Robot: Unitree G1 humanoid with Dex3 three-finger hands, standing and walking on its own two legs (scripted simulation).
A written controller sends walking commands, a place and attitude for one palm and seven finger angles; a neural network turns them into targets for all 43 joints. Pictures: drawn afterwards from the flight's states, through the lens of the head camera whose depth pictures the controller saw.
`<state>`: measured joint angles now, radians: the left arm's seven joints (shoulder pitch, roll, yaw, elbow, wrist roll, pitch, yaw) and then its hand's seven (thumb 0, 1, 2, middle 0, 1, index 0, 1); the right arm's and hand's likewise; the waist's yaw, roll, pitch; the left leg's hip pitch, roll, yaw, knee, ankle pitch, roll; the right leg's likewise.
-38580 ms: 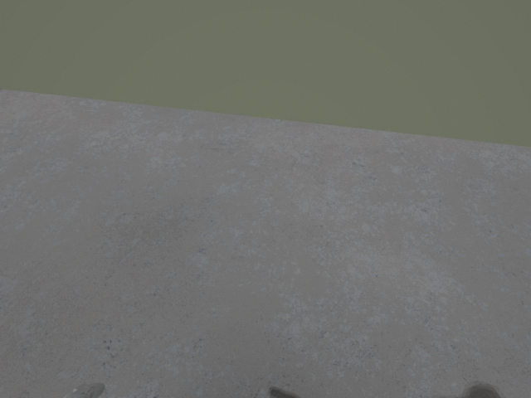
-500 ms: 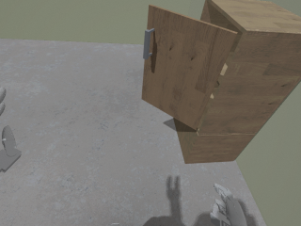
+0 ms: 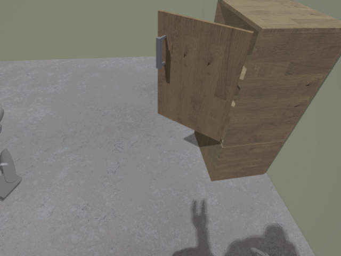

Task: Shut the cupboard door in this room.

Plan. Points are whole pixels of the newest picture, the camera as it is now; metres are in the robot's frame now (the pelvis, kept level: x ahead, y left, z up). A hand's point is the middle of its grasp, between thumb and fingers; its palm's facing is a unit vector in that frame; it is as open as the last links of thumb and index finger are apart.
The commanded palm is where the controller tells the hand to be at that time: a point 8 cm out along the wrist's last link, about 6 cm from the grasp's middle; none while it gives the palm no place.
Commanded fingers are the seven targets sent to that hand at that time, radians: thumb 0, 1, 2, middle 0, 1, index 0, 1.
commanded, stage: stop stepping back and stand still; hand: left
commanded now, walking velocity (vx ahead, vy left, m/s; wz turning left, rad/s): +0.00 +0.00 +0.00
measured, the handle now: (161, 52) +0.99 +0.08 +0.05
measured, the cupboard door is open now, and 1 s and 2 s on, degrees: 48 48 48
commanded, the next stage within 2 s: let the arm hang, fingers relaxed in 0.58 s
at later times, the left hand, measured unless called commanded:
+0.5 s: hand (18, 166) +0.23 +0.29 +0.17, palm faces +0.43 -0.78 -0.46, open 7.5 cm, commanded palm +0.17 +0.32 +0.18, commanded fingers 0.00 0.90 0.90 -0.20 -0.30 -0.20 -0.30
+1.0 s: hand out of the picture +0.07 +0.21 -0.16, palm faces -0.04 -0.98 -0.18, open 7.3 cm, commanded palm none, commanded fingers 0.00 0.90 0.90 -0.20 -0.30 -0.20 -0.30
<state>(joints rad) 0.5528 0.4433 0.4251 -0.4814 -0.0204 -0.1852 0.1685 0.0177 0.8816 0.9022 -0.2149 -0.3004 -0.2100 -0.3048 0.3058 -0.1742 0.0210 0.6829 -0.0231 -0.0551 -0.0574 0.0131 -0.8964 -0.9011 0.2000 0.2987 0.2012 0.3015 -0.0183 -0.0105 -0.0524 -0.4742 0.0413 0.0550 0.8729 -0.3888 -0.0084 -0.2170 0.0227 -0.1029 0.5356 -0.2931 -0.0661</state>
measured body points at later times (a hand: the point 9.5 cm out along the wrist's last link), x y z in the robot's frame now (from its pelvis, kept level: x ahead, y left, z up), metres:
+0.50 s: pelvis +0.03 +0.02 +0.00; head +0.03 +0.03 +0.45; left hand +0.20 +0.33 +0.19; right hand +0.20 -0.20 -0.08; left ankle +0.07 +0.14 -0.73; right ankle -0.01 -0.09 -0.73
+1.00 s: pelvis +0.01 +0.03 +0.00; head +0.02 +0.04 +0.45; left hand +0.07 +0.26 -0.15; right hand +0.09 -0.24 -0.13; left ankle +0.07 +0.14 -0.73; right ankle -0.01 -0.09 -0.73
